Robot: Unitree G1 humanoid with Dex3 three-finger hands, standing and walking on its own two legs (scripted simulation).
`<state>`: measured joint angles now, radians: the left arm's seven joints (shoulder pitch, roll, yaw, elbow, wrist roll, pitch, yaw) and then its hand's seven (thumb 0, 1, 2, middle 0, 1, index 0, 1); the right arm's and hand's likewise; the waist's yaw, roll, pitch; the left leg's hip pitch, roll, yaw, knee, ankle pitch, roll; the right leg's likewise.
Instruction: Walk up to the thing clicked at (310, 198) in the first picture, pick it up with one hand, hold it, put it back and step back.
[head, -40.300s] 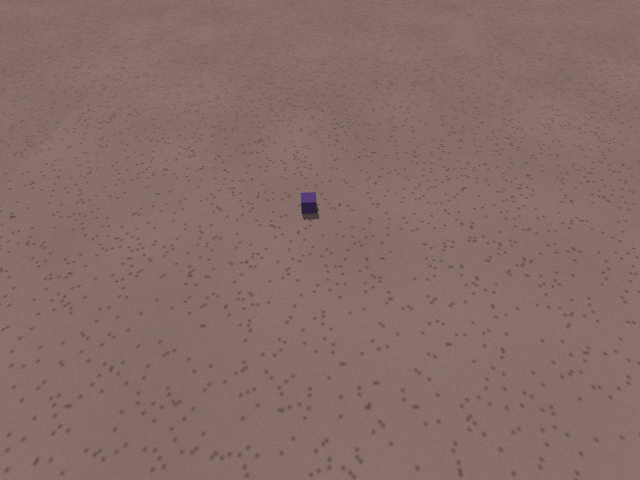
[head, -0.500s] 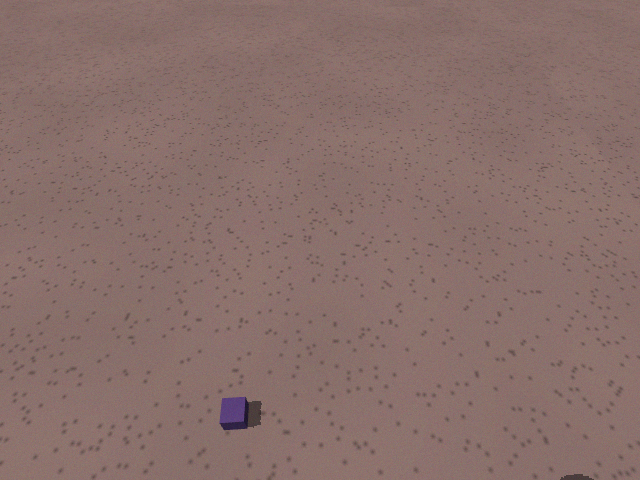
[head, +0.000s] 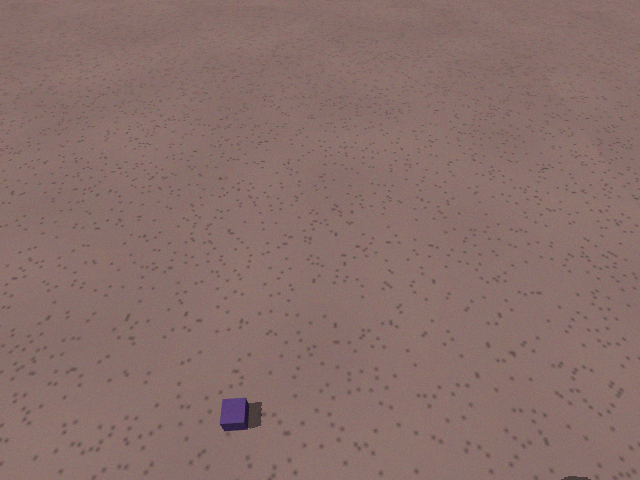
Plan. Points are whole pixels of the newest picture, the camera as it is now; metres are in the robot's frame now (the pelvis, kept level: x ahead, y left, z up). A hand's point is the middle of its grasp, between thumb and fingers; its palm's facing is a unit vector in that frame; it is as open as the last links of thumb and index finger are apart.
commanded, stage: rise first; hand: left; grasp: from above
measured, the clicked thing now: (235, 414) +0.44 +0.28 -0.75
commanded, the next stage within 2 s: none
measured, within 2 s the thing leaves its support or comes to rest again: neither
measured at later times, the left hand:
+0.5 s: hand out of the picture +0.12 +0.26 -0.19, palm faces -0.10 -0.92 -0.39, open 12.3 cm
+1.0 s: hand out of the picture +0.18 +0.29 -0.33, palm faces -0.39 -0.66 -0.64, open 13.9 cm
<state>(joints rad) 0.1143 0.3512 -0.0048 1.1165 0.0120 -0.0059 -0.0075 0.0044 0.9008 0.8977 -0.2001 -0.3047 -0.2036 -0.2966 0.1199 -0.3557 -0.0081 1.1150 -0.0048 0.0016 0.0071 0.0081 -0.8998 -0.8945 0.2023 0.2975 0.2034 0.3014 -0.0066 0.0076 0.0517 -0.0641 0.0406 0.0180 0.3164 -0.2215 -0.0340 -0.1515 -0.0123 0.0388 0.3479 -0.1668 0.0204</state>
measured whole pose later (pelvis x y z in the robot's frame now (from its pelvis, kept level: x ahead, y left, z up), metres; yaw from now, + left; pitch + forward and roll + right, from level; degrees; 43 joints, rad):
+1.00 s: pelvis -0.04 +0.01 -0.19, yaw +3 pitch +29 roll -2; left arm -0.07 0.41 0.10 0.65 0.55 -0.01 0.03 0.00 -0.45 0.95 -0.03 -1.11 -0.04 -1.09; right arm 0.12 -0.27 -0.04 0.58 0.00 -0.17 0.02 0.01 -0.78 -0.87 0.20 0.30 0.20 0.30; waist -0.04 0.01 -0.19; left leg -1.38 -0.01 -0.06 1.57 -0.69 -0.02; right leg -1.42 -0.04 0.01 1.51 -0.59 0.05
